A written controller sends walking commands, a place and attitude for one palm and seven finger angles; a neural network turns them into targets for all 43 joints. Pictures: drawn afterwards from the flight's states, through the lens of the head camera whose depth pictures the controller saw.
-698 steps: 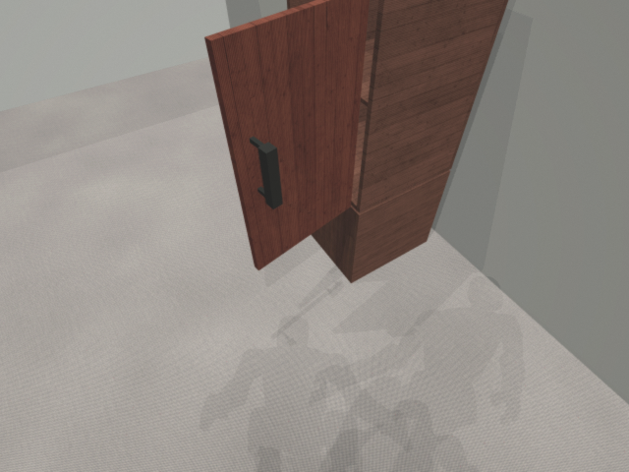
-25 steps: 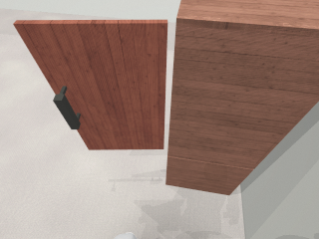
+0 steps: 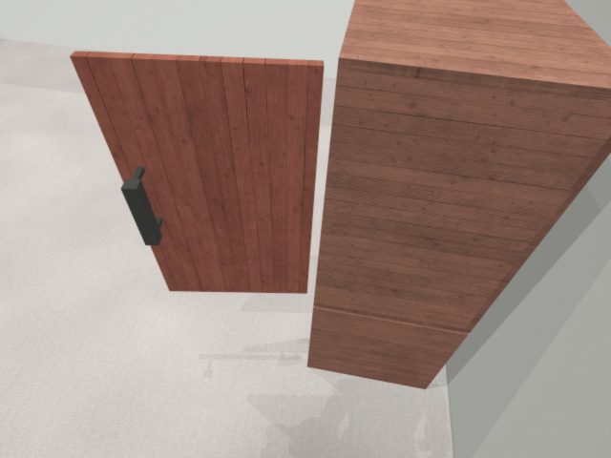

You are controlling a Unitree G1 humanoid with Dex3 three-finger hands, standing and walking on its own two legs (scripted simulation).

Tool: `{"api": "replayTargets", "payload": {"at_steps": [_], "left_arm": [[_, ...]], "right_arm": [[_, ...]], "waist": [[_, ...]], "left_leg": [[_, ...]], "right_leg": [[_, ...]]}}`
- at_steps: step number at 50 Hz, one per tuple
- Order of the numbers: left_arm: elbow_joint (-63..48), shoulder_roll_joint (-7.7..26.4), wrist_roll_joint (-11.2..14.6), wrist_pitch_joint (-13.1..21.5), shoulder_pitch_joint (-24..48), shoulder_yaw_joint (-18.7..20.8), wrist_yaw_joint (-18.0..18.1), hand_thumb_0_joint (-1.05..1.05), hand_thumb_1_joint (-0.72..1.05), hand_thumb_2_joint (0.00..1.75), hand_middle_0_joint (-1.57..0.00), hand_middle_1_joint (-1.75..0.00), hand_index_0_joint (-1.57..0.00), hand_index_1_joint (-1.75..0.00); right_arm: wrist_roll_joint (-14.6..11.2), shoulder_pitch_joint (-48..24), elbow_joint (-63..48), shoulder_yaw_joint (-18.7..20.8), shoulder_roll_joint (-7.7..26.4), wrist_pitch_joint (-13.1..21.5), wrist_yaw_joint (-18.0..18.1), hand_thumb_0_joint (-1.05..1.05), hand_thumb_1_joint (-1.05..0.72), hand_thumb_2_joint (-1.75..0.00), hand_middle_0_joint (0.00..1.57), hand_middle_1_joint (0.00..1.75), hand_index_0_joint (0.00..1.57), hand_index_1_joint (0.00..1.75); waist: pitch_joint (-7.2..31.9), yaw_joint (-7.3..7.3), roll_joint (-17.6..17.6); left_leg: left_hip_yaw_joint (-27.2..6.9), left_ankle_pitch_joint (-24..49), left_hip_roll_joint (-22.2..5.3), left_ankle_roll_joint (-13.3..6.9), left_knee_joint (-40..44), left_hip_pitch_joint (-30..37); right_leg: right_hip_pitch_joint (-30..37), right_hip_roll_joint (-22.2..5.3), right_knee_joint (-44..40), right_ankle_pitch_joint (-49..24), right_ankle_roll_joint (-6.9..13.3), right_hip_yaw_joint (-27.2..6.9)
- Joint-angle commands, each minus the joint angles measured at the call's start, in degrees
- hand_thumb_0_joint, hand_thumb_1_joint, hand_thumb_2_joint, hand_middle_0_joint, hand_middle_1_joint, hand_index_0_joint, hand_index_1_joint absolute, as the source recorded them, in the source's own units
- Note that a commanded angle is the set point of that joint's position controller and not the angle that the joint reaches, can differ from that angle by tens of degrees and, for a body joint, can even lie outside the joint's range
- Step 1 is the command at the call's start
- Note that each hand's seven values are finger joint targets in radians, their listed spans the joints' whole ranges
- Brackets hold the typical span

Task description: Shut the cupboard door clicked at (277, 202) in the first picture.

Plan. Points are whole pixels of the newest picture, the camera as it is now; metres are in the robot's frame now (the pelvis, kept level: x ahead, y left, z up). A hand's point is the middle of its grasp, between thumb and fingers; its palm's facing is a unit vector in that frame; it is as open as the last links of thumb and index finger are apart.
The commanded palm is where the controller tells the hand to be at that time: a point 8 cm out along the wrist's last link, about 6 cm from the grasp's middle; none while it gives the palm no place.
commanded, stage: come to a stop and stand still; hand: left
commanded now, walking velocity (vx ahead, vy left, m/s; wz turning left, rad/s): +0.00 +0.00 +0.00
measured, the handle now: (146, 206) +0.53 +0.33 -0.01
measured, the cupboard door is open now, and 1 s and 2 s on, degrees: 100 100 100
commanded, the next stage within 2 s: look again from close up in 0.96 s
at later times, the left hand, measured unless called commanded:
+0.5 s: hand out of the picture +0.00 +0.23 -0.17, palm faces -0.01 -0.98 -0.22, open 7.4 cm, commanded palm none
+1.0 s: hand out of the picture +0.05 +0.25 -0.17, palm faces -0.02 -0.97 -0.25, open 7.4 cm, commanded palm none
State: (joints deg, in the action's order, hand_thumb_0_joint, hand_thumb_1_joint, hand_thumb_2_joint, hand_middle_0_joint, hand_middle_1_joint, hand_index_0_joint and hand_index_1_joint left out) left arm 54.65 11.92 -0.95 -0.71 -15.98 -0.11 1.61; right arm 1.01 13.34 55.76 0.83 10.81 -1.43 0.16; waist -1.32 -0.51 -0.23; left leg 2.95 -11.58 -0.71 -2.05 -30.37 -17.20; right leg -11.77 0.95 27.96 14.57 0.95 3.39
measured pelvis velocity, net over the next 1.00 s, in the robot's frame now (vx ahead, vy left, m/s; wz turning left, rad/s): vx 0.03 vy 0.04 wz -0.02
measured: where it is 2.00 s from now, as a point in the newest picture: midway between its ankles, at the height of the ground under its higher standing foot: outside the picture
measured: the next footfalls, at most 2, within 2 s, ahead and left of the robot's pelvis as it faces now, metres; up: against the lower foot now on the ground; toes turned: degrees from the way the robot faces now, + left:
none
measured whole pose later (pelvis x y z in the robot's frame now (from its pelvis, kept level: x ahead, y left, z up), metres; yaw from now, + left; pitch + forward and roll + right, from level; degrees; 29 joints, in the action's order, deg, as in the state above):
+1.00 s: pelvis +0.03 +0.04 +0.01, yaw -1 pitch -1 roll +0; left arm 61.4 13.8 -1.1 -0.2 -14.6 -0.4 2.0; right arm 0.1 9.6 63.0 0.5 13.3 0.0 0.6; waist -2.7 0.5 1.1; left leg 5.8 -10.0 4.1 -5.7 -21.3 -10.5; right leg -7.1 -3.7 22.5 13.9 -3.2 0.7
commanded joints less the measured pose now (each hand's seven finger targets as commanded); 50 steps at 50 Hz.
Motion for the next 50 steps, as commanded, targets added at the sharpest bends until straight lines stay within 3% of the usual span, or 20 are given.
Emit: {"api": "replayTargets", "payload": {"at_steps": [1,14,21,22,26,32,38,46,50], "left_arm": [[-2.79,8.51,-0.24,1.45,-0.31,1.96,0.60,0.00,0.90,0.90,-0.20,-0.30,-0.20,-0.30],[2.00,7.28,-0.33,1.23,-5.02,1.06,0.56,0.00,0.90,0.90,-0.20,-0.30,-0.20,-0.30],[3.90,7.14,-0.43,1.15,-5.62,0.76,0.69,0.00,0.90,0.90,-0.20,-0.30,-0.20,-0.30],[4.02,7.22,-0.49,1.11,-5.78,0.73,0.68,0.00,0.90,0.90,-0.20,-0.30,-0.20,-0.30],[4.63,7.28,-0.52,1.31,-5.70,0.70,0.76,0.00,0.90,0.90,-0.20,-0.30,-0.20,-0.30],[4.96,7.91,-0.47,1.42,-5.03,0.68,0.93,0.00,0.90,0.90,-0.20,-0.30,-0.20,-0.30],[5.04,8.39,-0.34,1.33,-3.79,0.79,1.04,0.00,0.90,0.90,-0.20,-0.30,-0.20,-0.30],[5.19,9.09,-0.35,1.02,-2.40,0.88,0.87,0.00,0.90,0.90,-0.20,-0.30,-0.20,-0.30],[5.15,9.54,-0.26,1.10,-1.43,1.05,0.83,0.00,0.90,0.90,-0.20,-0.30,-0.20,-0.30]], "right_arm": [[0.11,1.14,-1.95,1.67,8.17,1.52,0.49,0.00,-0.90,-0.90,0.20,0.30,0.20,0.30],[-0.38,1.30,1.95,1.40,9.54,2.10,0.67,0.00,-0.90,-0.90,0.20,0.30,0.20,0.30],[-0.60,0.78,3.15,1.57,10.33,2.21,0.82,0.00,-0.90,-0.90,0.20,0.30,0.20,0.30],[-0.70,0.85,3.31,1.52,10.35,2.24,0.82,0.00,-0.90,-0.90,0.20,0.30,0.20,0.30],[-0.68,-0.28,3.56,1.66,10.54,2.30,0.78,0.00,-0.90,-0.90,0.20,0.30,0.20,0.30],[-0.93,-0.96,3.96,1.52,10.75,2.72,0.92,0.00,-0.90,-0.90,0.20,0.30,0.20,0.30],[-0.87,-1.97,4.20,1.40,11.00,2.81,1.03,0.00,-0.90,-0.90,0.20,0.30,0.20,0.30],[-0.82,-2.81,4.58,1.37,11.97,2.68,1.02,0.00,-0.90,-0.90,0.20,0.30,0.20,0.30],[-0.82,-2.68,4.77,1.38,12.10,2.76,1.05,0.00,-0.90,-0.90,0.20,0.30,0.20,0.30]], "waist": [[-3.33,-0.24,0.95],[-1.27,1.03,-2.80],[-2.14,0.81,-0.85],[-2.10,0.85,-1.75],[-1.72,0.74,-0.05],[0.14,0.73,-0.17],[0.45,0.54,-0.71],[-0.87,0.64,-1.11],[0.14,0.55,-0.35]], "left_leg": [[-7.42,-9.10,-4.34,0.19,8.30,-0.53],[-10.94,-11.74,-6.49,-0.37,15.31,-0.90],[-11.14,-10.46,-6.90,-0.19,16.79,1.82],[-11.17,-9.96,-7.02,-0.13,17.28,2.12],[-10.25,-7.64,-6.58,-0.12,16.24,3.64],[-9.33,2.61,-6.74,0.08,14.66,7.51],[-8.96,7.46,-6.53,0.50,14.00,9.13],[-9.65,3.36,-6.83,1.27,16.37,8.72],[-9.03,6.44,-6.69,1.35,15.65,9.78]], "right_leg": [[-5.52,-7.25,-10.44,10.60,1.72,-8.67],[0.33,-6.29,-6.42,2.55,0.63,-4.88],[-0.39,-6.52,-6.40,0.81,0.20,-4.75],[-0.18,-6.41,-6.20,0.35,0.12,-4.73],[-0.41,-7.09,-7.07,-0.83,0.03,-5.09],[0.57,-7.45,-6.91,-4.92,-0.36,-5.10],[1.26,-7.74,-7.08,-5.75,-0.54,-5.14],[1.49,-7.79,-7.45,-4.07,-0.82,-4.84],[2.22,-7.96,-7.63,-5.12,-0.75,-4.98]]}}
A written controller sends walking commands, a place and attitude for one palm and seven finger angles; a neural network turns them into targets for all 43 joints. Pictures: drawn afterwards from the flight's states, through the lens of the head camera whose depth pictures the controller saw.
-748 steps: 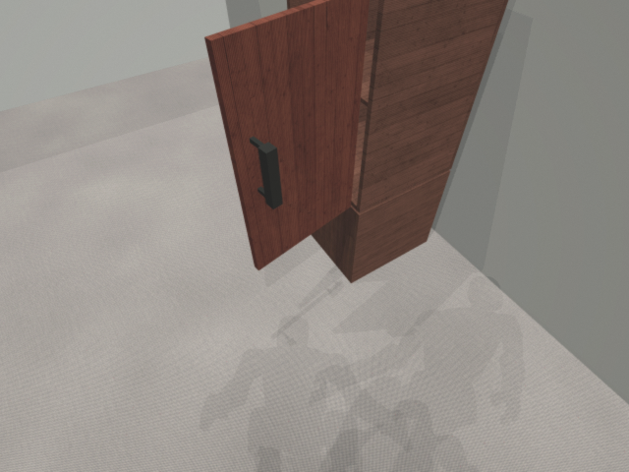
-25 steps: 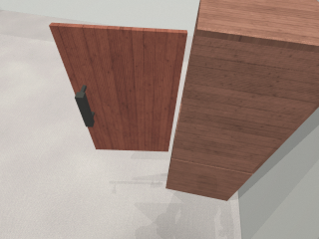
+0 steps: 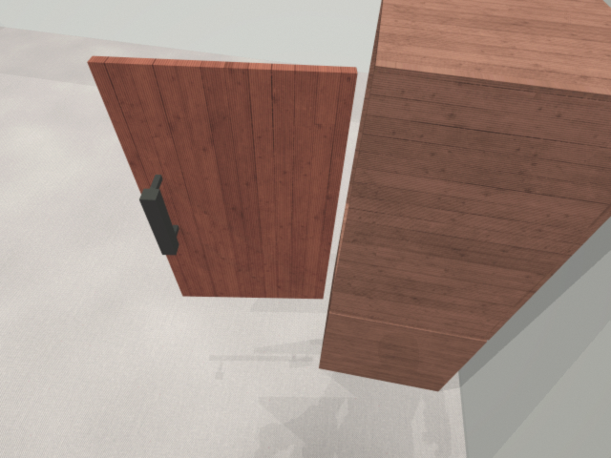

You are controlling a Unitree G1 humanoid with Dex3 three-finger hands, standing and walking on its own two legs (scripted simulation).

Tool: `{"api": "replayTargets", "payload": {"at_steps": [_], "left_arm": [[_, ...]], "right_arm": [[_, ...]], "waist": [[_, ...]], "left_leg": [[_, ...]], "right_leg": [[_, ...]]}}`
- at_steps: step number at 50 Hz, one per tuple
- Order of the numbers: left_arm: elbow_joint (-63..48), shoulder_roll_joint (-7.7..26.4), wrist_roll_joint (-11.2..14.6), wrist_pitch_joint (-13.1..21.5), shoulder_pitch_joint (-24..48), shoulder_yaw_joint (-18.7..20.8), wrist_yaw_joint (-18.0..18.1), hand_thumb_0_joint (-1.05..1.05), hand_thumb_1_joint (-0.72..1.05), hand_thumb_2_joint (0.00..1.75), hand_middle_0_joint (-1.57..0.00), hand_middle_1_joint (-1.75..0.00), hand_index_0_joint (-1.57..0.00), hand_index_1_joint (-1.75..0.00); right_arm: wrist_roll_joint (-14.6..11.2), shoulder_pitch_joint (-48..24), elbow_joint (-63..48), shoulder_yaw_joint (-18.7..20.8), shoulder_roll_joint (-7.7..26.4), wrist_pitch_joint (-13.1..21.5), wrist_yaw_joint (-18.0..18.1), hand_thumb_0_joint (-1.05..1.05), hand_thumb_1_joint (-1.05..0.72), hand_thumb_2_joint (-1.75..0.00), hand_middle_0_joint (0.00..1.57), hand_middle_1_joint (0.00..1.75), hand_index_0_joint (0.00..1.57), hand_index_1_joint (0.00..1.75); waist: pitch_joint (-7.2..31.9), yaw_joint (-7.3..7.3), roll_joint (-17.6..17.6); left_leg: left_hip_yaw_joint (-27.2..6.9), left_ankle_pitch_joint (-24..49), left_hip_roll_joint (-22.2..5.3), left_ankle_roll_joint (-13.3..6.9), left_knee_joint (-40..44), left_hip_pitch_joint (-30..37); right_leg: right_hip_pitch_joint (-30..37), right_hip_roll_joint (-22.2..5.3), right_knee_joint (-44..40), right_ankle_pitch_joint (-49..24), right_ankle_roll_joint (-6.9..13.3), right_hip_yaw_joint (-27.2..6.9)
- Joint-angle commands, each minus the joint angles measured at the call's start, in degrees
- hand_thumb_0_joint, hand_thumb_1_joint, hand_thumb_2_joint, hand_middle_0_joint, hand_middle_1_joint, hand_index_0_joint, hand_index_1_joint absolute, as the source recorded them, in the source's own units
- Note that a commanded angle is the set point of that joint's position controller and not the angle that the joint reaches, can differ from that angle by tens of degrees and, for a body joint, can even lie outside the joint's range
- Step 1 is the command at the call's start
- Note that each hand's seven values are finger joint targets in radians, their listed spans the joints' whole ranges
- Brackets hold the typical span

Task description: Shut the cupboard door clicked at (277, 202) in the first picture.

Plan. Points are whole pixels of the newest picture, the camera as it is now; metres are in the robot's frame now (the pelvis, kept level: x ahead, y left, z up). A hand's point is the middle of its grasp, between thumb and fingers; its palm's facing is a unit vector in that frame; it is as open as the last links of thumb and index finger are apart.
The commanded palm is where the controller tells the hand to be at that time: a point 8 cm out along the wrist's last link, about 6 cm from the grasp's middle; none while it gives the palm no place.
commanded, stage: look again from close up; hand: left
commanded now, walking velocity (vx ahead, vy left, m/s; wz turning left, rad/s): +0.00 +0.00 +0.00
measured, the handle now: (164, 215) +0.49 +0.29 -0.02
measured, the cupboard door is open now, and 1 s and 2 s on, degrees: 100 100 100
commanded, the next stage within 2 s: shuffle to correct the standing spot in 0.58 s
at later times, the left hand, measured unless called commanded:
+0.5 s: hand out of the picture +0.04 +0.19 -0.17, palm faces -0.02 -0.97 -0.26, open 7.4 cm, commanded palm none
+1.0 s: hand out of the picture +0.04 +0.19 -0.18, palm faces +0.06 -0.97 -0.25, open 7.4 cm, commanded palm none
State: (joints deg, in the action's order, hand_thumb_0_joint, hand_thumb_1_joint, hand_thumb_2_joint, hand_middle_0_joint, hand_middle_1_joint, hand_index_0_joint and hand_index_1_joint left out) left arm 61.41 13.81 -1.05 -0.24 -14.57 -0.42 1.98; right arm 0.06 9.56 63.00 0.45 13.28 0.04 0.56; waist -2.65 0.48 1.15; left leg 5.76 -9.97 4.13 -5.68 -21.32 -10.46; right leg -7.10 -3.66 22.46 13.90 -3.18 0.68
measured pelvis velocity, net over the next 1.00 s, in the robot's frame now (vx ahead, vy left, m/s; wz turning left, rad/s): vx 0.03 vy -0.01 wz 0.01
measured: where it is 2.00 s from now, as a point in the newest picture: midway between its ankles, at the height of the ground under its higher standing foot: outside the picture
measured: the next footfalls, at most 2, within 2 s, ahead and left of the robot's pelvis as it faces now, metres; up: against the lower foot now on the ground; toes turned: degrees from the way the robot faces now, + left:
right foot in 1.44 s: +0.08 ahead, -0.04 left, +0.00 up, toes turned -3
left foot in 1.58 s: +0.08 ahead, +0.21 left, +0.00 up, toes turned +4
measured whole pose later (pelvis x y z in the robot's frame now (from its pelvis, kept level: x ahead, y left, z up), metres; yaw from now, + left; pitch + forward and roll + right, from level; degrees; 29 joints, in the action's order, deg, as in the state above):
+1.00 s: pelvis +0.03 -0.01 -0.01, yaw +0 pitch +0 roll -1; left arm 60.7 11.9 -0.9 -0.3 -16.2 1.3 2.4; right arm 0.8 13.2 61.5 0.6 13.5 -2.3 0.3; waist -1.7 1.3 -0.3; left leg 5.3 -17.4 1.5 0.2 -31.2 -13.8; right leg -6.9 -2.4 25.6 18.3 -2.1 1.5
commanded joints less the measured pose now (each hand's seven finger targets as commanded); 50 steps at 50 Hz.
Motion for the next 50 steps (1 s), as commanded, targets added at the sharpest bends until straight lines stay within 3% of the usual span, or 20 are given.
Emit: {"api": "replayTargets", "payload": {"at_steps": [1,7,12,34,39,43,45,48,50], "left_arm": [[-1.57,7.65,-0.13,0.57,-2.66,1.32,0.44,0.00,0.90,0.90,-0.20,-0.30,-0.20,-0.30],[-1.51,8.28,-0.16,0.63,-1.89,1.38,0.29,0.00,0.90,0.90,-0.20,-0.30,-0.20,-0.30],[-1.48,8.94,-0.04,1.03,-1.14,1.39,0.25,0.00,0.90,0.90,-0.20,-0.30,-0.20,-0.30],[-0.96,9.82,0.16,1.39,1.70,1.37,0.03,0.00,0.90,0.90,-0.20,-0.30,-0.20,-0.30],[-0.59,7.72,0.15,0.72,-0.72,1.47,0.34,0.00,0.90,0.90,-0.20,-0.30,-0.20,-0.30],[-1.31,9.64,0.06,0.42,-2.54,2.76,0.70,0.00,0.90,0.90,-0.20,-0.30,-0.20,-0.30],[-1.81,10.47,0.04,0.42,-3.51,3.46,1.03,0.00,0.90,0.90,-0.20,-0.30,-0.20,-0.30],[-2.73,11.08,-0.21,0.50,-5.43,4.71,1.67,0.00,0.90,0.90,-0.20,-0.30,-0.20,-0.30],[-3.63,10.75,-0.36,0.37,-4.15,5.06,1.81,0.00,0.90,0.90,-0.20,-0.30,-0.20,-0.30]], "right_arm": [[0.15,1.09,-2.38,1.76,9.71,1.27,0.65,0.00,-0.90,-0.90,0.20,0.30,0.20,0.30],[-0.01,1.14,-1.93,1.69,9.84,1.17,0.56,0.00,-0.90,-0.90,0.20,0.30,0.20,0.30],[-0.03,1.08,-1.57,1.56,9.85,1.34,0.51,0.00,-0.90,-0.90,0.20,0.30,0.20,0.30],[0.11,-0.31,-0.86,1.08,10.70,1.45,0.63,0.00,-0.90,-0.90,0.20,0.30,0.20,0.30],[0.46,2.00,-1.06,0.35,6.99,0.09,0.36,0.00,-0.90,-0.90,0.20,0.30,0.20,0.30],[0.82,2.59,-2.91,0.51,6.16,-0.67,0.20,0.00,-0.90,-0.90,0.20,0.30,0.20,0.30],[1.03,2.72,-4.10,0.84,5.77,-0.95,0.15,0.00,-0.90,-0.90,0.20,0.30,0.20,0.30],[0.91,3.29,-5.94,1.41,5.59,-0.98,0.17,0.00,-0.90,-0.90,0.20,0.30,0.20,0.30],[0.66,5.40,-6.63,1.69,5.05,-0.93,0.01,0.00,-0.90,-0.90,0.20,0.30,0.20,0.30]], "waist": [[1.34,-0.46,-2.17],[0.55,-0.35,-0.79],[1.48,-0.40,0.18],[1.68,-0.72,-1.03],[0.91,-0.31,-0.69],[0.23,0.40,3.91],[-0.12,0.95,6.34],[-0.88,1.66,7.63],[-1.26,0.42,8.42]], "left_leg": [[-12.08,4.32,-11.51,5.13,6.92,3.16],[-11.79,1.88,-11.55,4.74,7.54,2.46],[-10.63,5.25,-11.13,4.16,5.98,3.39],[-10.15,8.13,-11.21,4.27,5.10,4.31],[-8.32,3.07,-9.51,5.14,1.82,1.09],[-5.41,-1.53,-7.03,6.18,-3.93,-5.12],[-4.05,-4.06,-6.42,6.47,-7.99,-8.06],[-3.66,-8.36,-6.80,6.48,-11.79,-12.12],[-4.01,-6.86,-7.31,6.17,-7.71,-8.70]], "right_leg": [[-2.56,-3.26,-2.14,-4.11,3.35,-2.35],[-2.18,-3.32,-3.15,-3.73,3.42,-2.61],[-1.55,-3.92,-4.21,-6.07,3.79,-3.46],[-1.09,-4.31,-5.48,-8.04,4.05,-4.28],[-1.19,-6.90,-5.23,-6.52,5.23,-6.37],[1.31,-12.07,-6.15,-7.16,8.27,-11.36],[2.54,-15.49,-5.60,-11.62,10.60,-13.83],[4.80,-18.24,-2.13,-21.49,12.92,-15.03],[2.00,-17.41,1.38,-24.40,11.73,-12.57]]}}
